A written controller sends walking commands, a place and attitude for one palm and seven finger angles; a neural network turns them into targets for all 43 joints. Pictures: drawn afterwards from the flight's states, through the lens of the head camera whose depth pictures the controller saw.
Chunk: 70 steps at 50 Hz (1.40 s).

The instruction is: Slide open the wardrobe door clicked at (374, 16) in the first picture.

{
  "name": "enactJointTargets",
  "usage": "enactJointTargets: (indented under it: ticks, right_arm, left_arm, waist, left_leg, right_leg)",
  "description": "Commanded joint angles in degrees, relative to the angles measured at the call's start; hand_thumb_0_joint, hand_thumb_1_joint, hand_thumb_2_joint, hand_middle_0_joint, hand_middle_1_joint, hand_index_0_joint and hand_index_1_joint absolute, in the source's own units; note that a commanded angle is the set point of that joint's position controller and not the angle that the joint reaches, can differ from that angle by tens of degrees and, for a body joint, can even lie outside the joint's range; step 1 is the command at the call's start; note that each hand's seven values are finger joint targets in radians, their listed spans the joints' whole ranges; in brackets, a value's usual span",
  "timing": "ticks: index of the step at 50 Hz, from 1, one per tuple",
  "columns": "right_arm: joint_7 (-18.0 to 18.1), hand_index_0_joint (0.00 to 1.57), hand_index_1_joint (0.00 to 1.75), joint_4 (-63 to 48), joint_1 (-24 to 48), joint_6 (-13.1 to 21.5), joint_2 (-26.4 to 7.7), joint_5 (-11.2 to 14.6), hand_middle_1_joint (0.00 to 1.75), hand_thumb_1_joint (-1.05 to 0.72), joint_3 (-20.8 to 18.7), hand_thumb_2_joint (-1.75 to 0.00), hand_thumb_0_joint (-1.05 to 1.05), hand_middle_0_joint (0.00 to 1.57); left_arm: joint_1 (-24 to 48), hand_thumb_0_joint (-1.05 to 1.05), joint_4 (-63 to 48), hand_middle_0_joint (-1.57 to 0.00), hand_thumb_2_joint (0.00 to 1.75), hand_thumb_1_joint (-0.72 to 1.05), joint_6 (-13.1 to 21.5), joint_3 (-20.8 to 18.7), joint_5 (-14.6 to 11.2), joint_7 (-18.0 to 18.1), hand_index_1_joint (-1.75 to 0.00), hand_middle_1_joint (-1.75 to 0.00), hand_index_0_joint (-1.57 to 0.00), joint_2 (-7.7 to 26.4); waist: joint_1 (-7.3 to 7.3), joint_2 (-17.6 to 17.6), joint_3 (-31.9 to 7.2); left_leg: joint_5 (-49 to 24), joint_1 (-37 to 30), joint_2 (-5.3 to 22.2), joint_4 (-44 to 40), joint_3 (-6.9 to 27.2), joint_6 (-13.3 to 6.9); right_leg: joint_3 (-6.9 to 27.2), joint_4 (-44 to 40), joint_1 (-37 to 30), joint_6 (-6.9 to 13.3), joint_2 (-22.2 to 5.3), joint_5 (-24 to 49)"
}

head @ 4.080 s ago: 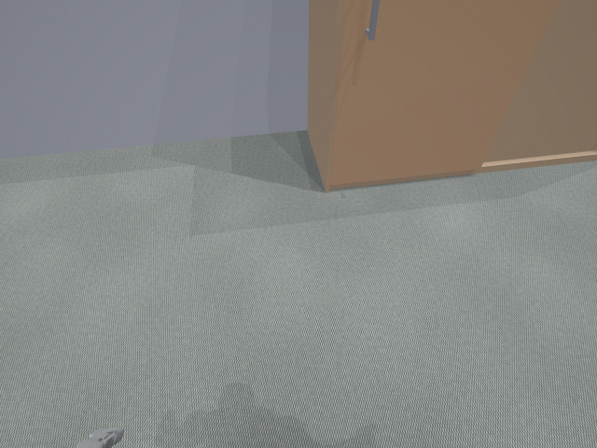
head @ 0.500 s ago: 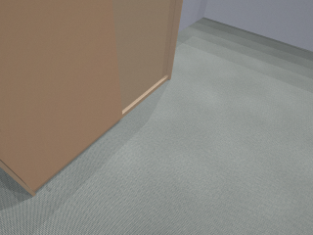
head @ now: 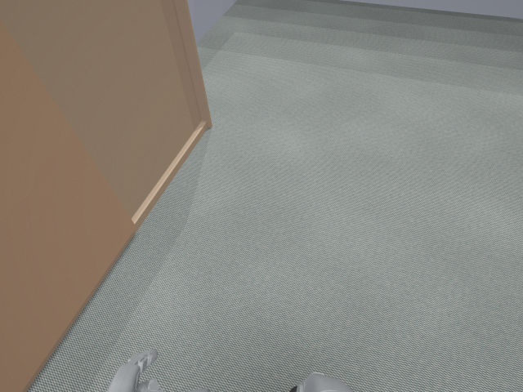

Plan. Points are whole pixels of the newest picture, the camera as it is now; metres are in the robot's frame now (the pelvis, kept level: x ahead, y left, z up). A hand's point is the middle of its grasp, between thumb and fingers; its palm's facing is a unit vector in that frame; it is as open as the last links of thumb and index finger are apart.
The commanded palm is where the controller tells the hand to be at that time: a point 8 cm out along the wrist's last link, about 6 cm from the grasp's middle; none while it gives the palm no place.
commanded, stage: turn to face it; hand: left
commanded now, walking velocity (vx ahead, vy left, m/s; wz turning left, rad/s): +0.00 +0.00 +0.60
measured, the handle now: out of the picture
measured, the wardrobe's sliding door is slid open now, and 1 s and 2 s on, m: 0.00 0.00 0.00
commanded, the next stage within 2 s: take the last steps up to it in 1.86 s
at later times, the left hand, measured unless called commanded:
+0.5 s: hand out of the picture +0.03 +0.25 -0.17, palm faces +0.33 -0.92 -0.23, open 7.3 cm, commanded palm none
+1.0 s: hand out of the picture +0.02 +0.19 -0.13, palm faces +0.55 -0.79 -0.27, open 7.4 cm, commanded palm none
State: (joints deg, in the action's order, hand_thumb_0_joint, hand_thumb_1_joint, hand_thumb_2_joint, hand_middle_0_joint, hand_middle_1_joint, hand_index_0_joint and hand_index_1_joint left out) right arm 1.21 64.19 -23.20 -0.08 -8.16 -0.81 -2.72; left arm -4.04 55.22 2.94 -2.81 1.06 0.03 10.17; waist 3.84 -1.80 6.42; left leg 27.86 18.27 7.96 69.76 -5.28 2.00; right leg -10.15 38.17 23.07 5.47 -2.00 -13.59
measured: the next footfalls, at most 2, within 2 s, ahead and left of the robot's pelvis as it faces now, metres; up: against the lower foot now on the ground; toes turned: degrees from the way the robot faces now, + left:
left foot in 0.40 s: +0.08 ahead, +0.14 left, +0.00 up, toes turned +23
right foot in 0.84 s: +0.14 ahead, -0.10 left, +0.00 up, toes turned +26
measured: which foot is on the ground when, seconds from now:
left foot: up 0.00-0.38, down 0.40-0.84, up 0.86-1.00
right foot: down 0.00-0.40, up 0.42-0.82, down 0.84-1.00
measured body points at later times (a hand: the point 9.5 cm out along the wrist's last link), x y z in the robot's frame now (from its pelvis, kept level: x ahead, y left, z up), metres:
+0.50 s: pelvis +0.04 +0.03 +0.01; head +0.07 +0.07 +0.46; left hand +0.02 +0.30 -0.15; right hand +0.19 -0.19 -0.12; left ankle +0.04 +0.13 -0.72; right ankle +0.06 -0.09 -0.66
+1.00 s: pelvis +0.04 -0.02 +0.02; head +0.08 -0.03 +0.47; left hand -0.01 +0.23 -0.10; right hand +0.26 -0.21 -0.13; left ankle -0.02 +0.09 -0.63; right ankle +0.11 -0.12 -0.72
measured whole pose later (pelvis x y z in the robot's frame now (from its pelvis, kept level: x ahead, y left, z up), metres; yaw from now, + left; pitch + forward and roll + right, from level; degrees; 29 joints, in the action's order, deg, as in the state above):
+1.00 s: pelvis +0.04 -0.02 +0.02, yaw +35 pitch -1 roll +1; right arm -1.8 53.0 -10.0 -4.9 -16.1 -1.6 -6.1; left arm -11.1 49.9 -1.4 -1.3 1.6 1.3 9.7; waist 1.6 -2.6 3.9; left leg 22.0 30.8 -0.1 65.3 -0.1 3.2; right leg -7.5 30.9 12.9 -0.3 -5.3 -16.8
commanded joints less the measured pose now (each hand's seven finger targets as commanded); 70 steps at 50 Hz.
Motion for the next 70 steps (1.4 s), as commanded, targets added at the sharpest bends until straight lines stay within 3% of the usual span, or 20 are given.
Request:
enactJointTargets:
  ticks: [1,9,15,18,20,22,25,33,39,40,42,43,47,54,59,60,61,62,66,70]
  right_arm:
    - [0.1,0.20,0.30,-1.9,-5.4,-0.4,-1.3,-0.3,0.30,-0.90,0.0,-0.90,0.00,0.20]
    - [-1.4,0.20,0.30,-7.6,4.5,-2.4,-3.2,-0.5,0.30,-0.90,-1.1,-0.90,0.00,0.20]
    - [-2.2,0.20,0.30,-12.5,10.9,-1.8,-4.7,-0.4,0.30,-0.90,-1.5,-0.90,0.00,0.20]
    - [-2.2,0.20,0.30,-13.0,7.7,-1.2,-7.4,-0.6,0.30,-0.90,-2.1,-0.90,0.00,0.20]
    - [-1.6,0.20,0.30,-13.5,2.7,-0.6,-17.3,-1.1,0.30,-0.90,-4.1,-0.90,0.00,0.20]
    - [-0.5,0.20,0.30,-12.0,2.5,-0.4,-17.3,-0.9,0.30,-0.90,-4.0,-0.90,0.00,0.20]
    - [-0.3,0.20,0.30,-14.7,10.9,0.3,-14.8,-0.5,0.30,-0.90,-2.9,-0.90,0.00,0.20]
    - [-0.9,0.20,0.30,-13.9,10.2,-0.7,-16.4,-0.5,0.30,-0.90,-3.8,-0.90,0.00,0.20]
    - [-1.4,0.20,0.30,-15.7,15.0,-1.7,-17.1,-0.4,0.30,-0.90,-4.6,-0.90,0.00,0.20]
    - [-1.6,0.20,0.30,-16.3,15.8,-1.7,-16.1,-0.1,0.30,-0.90,-4.6,-0.90,0.00,0.20]
    - [-2.2,0.20,0.30,-19.0,15.7,-1.6,-10.0,0.2,0.30,-0.90,-3.7,-0.90,0.00,0.20]
    - [-2.2,0.20,0.30,-18.4,15.8,-2.3,-13.2,-0.6,0.30,-0.90,-4.4,-0.90,0.00,0.20]
    - [-3.3,0.20,0.30,-15.3,13.3,-3.5,-11.1,-0.6,0.30,-0.90,-4.1,-0.90,0.00,0.20]
    - [-3.4,0.20,0.30,-17.5,20.2,-3.0,-9.7,0.0,0.30,-0.90,-2.7,-0.90,0.00,0.20]
    - [-3.0,0.20,0.30,-16.5,14.4,-1.7,-11.1,0.1,0.30,-0.90,-2.6,-0.90,0.00,0.20]
    - [-2.9,0.20,0.30,-15.7,11.2,-1.1,-14.4,0.0,0.30,-0.90,-3.3,-0.90,0.00,0.20]
    - [-2.7,0.20,0.30,-16.0,8.7,-0.8,-21.1,-0.4,0.30,-0.90,-4.9,-0.90,0.00,0.20]
    - [-2.4,0.20,0.30,-14.6,4.3,-1.0,-23.3,-0.2,0.30,-0.90,-5.4,-0.90,0.00,0.20]
    - [-0.7,0.20,0.30,-15.8,12.8,-0.4,-16.9,-0.4,0.30,-0.90,-3.4,-0.90,0.00,0.20]
    - [-0.7,0.20,0.30,-15.6,12.2,-0.4,-17.2,-0.4,0.30,-0.90,-3.5,-0.90,0.00,0.20]
  left_arm:
    - [-5.5,0.00,0.3,-0.20,0.90,0.90,0.5,-0.5,-0.1,1.7,-0.30,-0.30,-0.20,5.7]
    - [-5.0,0.00,-2.3,-0.20,0.90,0.90,-1.6,-1.5,0.2,2.0,-0.30,-0.30,-0.20,6.2]
    - [-7.0,0.00,-3.1,-0.20,0.90,0.90,-2.5,-3.0,0.7,2.2,-0.30,-0.30,-0.20,9.5]
    - [-7.8,0.00,-3.6,-0.20,0.90,0.90,-3.2,-3.3,0.0,1.7,-0.30,-0.30,-0.20,10.0]
    - [-5.0,0.00,-8.2,-0.20,0.90,0.90,-3.7,-2.3,-0.5,0.9,-0.30,-0.30,-0.20,5.3]
    - [0.3,0.00,-9.2,-0.20,0.90,0.90,-4.1,-2.4,0.3,1.1,-0.30,-0.30,-0.20,6.2]
    - [-5.1,0.00,-6.1,-0.20,0.90,0.90,-4.0,-2.8,0.0,0.4,-0.30,-0.30,-0.20,7.2]
    - [-3.8,0.00,-6.9,-0.20,0.90,0.90,-4.7,-2.4,-0.6,1.1,-0.30,-0.30,-0.20,7.9]
    - [-10.1,0.00,-6.8,-0.20,0.90,0.90,-4.0,-2.2,-1.0,1.5,-0.30,-0.30,-0.20,8.3]
    - [-12.7,0.00,-6.5,-0.20,0.90,0.90,-3.5,-2.5,-0.8,1.7,-0.30,-0.30,-0.20,9.4]
    - [-12.9,0.00,-7.8,-0.20,0.90,0.90,-2.8,-3.7,0.6,2.2,-0.30,-0.30,-0.20,18.4]
    - [-10.8,0.00,-8.8,-0.20,0.90,0.90,-2.8,-3.6,0.2,2.4,-0.30,-0.30,-0.20,17.1]
    - [-2.3,0.00,-10.6,-0.20,0.90,0.90,-2.6,-1.9,0.5,2.2,-0.30,-0.30,-0.20,11.6]
    - [-10.5,0.00,-7.6,-0.20,0.90,0.90,-3.0,-2.9,0.8,1.9,-0.30,-0.30,-0.20,15.2]
    - [-9.8,0.00,-7.1,-0.20,0.90,0.90,-3.8,-3.6,0.3,1.4,-0.30,-0.30,-0.20,15.9]
    - [-9.9,0.00,-7.5,-0.20,0.90,0.90,-4.1,-3.5,-0.2,1.2,-0.30,-0.30,-0.20,14.5]
    - [-9.2,0.00,-9.9,-0.20,0.90,0.90,-4.3,-2.7,-0.5,0.7,-0.30,-0.30,-0.20,10.6]
    - [-5.0,0.00,-12.1,-0.20,0.90,0.90,-4.5,-1.8,0.0,0.8,-0.30,-0.30,-0.20,9.3]
    - [-4.0,0.00,-8.8,-0.20,0.90,0.90,-4.6,-2.5,-0.3,0.6,-0.30,-0.30,-0.20,9.7]
    - [-3.8,0.00,-8.7,-0.20,0.90,0.90,-4.8,-2.1,-0.6,0.6,-0.30,-0.30,-0.20,9.3]
  waist:
    - [-1.07,5.8,-7.5]
    - [-2.71,7.9,-4.2]
    - [-4.77,8.8,-6.4]
    - [-2.77,2.8,-9.5]
    - [0.54,-20.2,-8.6]
    - [1.05,-12.0,-10.2]
    - [-2.71,-5.0,-11.4]
    - [-1.44,-4.9,-9.0]
    - [-4.41,-6.9,-11.0]
    - [-5.83,-4.6,-11.6]
    - [-6.75,20.9,-9.5]
    - [-6.07,16.2,-8.6]
    - [-1.46,12.1,-2.2]
    - [-6.50,13.9,-5.3]
    - [-3.93,12.4,-10.1]
    - [-2.00,5.7,-12.7]
    - [-0.48,-12.8,-13.2]
    - [1.74,-14.1,-13.2]
    - [-2.27,-8.7,-9.9]
    - [-1.90,-5.4,-10.8]
  left_leg:
    - [-7.2,5.6,1.3,-0.9,4.9,0.1]
    - [-7.3,9.0,-0.3,-10.7,0.7,1.5]
    - [-4.1,7.0,-0.8,-24.5,-1.6,0.4]
    - [-14.1,-4.2,-2.2,-39.5,-2.1,-0.7]
    - [-43.0,-13.8,17.9,-51.3,27.0,-13.0]
    - [-39.2,-12.9,16.0,-50.3,27.0,-14.6]
    - [-38.2,-12.1,8.1,-49.0,16.1,-10.5]
    - [-32.2,-10.6,6.7,-50.6,20.2,-12.0]
    - [-29.2,-2.7,2.7,-46.2,23.9,-9.7]
    - [-25.5,1.6,0.4,-42.8,22.6,-7.4]
    - [4.2,19.2,-12.4,-19.4,6.8,0.7]
    - [3.6,16.7,-9.0,-8.7,10.0,-0.1]
    - [-6.8,14.8,-5.8,1.5,5.9,1.6]
    - [-2.0,8.9,-5.7,-19.2,0.2,2.3]
    - [-12.0,-4.1,-7.0,-40.1,-2.5,0.7]
    - [-21.1,-13.3,-3.6,-46.5,2.0,-0.8]
    - [-40.7,-22.7,11.4,-48.2,21.7,-7.3]
    - [-51.8,-21.0,17.7,-47.7,25.6,-13.6]
    - [-45.9,-12.8,7.3,-47.3,17.2,-10.7]
    - [-45.0,-14.4,5.6,-47.5,18.0,-11.3]
  right_leg:
    - [8.9,-21.3,-6.0,1.6,-17.4,26.4]
    - [3.7,-24.2,-6.6,2.1,-18.8,7.6]
    - [2.7,-18.2,-13.3,2.2,-22.1,10.0]
    - [-1.8,-6.6,-10.2,-2.4,-19.1,9.0]
    - [-3.2,16.4,11.3,-10.4,-5.9,-24.5]
    - [7.4,29.7,14.8,-9.7,-4.6,-20.9]
    - [8.6,28.9,11.5,-10.4,-4.5,-9.7]
    - [9.2,15.7,5.9,-11.3,-2.6,-11.6]
    - [7.9,-5.4,-9.6,-9.8,0.8,-6.0]
    - [8.3,-14.3,-16.2,-9.4,-0.6,-0.6]
    - [31.4,-25.2,-21.9,0.3,-25.5,1.4]
    - [29.1,-25.3,-13.7,2.8,-26.4,-1.8]
    - [12.1,-21.3,-6.8,-0.6,-16.6,4.6]
    - [7.6,-16.9,-15.5,1.2,-19.5,17.3]
    - [2.0,-6.3,-15.1,-3.5,-18.2,20.3]
    - [0.0,2.2,-8.9,-6.2,-16.4,14.8]
    - [-1.8,15.1,8.1,-11.0,-8.4,-12.6]
    - [3.1,23.1,12.2,-11.0,-6.4,-25.4]
    - [9.0,28.5,10.3,-11.2,-5.7,-12.5]
    - [9.0,20.6,7.3,-11.6,-3.5,-11.9]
